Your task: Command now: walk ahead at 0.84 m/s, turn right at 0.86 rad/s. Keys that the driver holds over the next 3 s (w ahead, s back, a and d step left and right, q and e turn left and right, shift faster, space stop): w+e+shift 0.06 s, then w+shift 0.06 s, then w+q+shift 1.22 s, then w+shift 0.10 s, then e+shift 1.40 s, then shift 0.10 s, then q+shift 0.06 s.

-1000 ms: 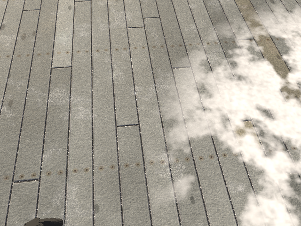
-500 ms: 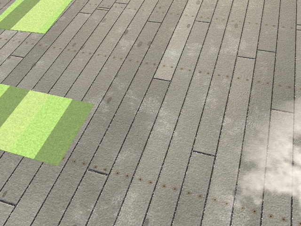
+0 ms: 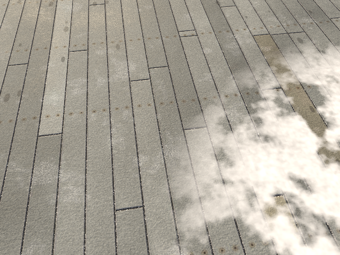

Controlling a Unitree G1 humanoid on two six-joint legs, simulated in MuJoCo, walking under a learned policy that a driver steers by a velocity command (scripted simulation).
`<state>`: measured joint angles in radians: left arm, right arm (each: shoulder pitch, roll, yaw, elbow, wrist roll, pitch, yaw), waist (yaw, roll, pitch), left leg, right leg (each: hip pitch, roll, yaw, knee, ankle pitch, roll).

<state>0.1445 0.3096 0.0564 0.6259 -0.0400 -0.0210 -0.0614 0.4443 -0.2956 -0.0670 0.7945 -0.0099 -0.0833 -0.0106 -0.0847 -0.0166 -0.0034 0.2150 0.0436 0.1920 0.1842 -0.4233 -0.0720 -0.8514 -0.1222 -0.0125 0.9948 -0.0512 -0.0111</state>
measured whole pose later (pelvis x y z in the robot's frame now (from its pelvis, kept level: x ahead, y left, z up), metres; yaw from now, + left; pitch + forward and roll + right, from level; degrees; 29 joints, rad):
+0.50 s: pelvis +0.40 -0.12 +0.00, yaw -1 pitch -1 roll -1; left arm 0.40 0.23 0.03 0.81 0.02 -0.13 0.01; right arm 0.20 -0.28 -0.04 0.75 0.05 -0.07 0.04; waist 0.05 0.03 0.01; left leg -0.84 0.06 0.00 0.81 0.22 0.07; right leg 0.22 0.12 -0.20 0.19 -0.40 -0.08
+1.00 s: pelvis +0.87 -0.16 -0.01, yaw +27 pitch +2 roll -1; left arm 0.02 0.27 0.02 0.52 -0.04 -0.13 0.01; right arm 0.40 -0.29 -0.08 0.71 0.03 -0.05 -0.02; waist -0.09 -0.01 -0.01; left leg -0.11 -0.12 -0.32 0.70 -0.54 0.07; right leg -0.49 -0.01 0.16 0.54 -0.09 0.08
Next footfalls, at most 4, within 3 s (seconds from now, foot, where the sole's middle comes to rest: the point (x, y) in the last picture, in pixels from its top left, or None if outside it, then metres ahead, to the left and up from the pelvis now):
0.12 right None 0.26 -0.15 -0.75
0.60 left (183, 197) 0.72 -0.08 -0.75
1.00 right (206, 127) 1.10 -0.24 -0.75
1.46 left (115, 108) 1.26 0.22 -0.75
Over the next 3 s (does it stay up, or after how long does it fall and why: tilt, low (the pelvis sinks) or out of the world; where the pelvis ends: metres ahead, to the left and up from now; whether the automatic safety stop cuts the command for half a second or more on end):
stays up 1.47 0.35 0.02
